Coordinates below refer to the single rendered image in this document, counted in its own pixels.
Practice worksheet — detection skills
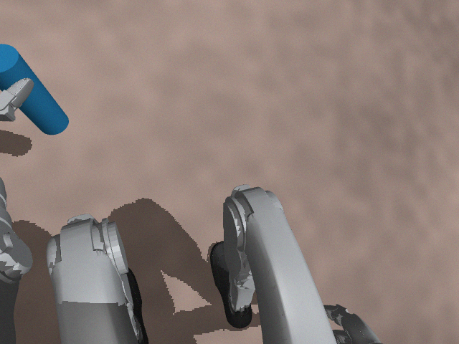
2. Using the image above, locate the right robot hand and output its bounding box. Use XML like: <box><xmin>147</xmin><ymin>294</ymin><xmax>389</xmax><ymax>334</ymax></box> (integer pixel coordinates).
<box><xmin>324</xmin><ymin>304</ymin><xmax>381</xmax><ymax>344</ymax></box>

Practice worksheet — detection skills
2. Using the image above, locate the left robot foot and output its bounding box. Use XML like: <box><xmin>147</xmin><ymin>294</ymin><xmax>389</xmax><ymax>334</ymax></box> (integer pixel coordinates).
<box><xmin>126</xmin><ymin>268</ymin><xmax>148</xmax><ymax>344</ymax></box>

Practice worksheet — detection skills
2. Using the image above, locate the left robot hand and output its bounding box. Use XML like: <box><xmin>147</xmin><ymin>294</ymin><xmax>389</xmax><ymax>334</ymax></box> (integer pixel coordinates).
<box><xmin>0</xmin><ymin>78</ymin><xmax>34</xmax><ymax>122</ymax></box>

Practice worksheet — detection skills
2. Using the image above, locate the can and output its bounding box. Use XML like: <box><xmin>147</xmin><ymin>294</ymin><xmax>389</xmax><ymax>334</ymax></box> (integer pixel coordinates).
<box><xmin>0</xmin><ymin>44</ymin><xmax>69</xmax><ymax>135</ymax></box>

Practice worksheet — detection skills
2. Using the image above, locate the left robot arm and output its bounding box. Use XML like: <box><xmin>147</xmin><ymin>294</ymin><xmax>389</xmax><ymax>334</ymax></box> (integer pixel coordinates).
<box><xmin>0</xmin><ymin>177</ymin><xmax>33</xmax><ymax>344</ymax></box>

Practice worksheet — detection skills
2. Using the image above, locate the right robot foot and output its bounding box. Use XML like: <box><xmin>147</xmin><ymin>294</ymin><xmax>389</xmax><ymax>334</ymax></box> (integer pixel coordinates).
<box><xmin>210</xmin><ymin>242</ymin><xmax>252</xmax><ymax>328</ymax></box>

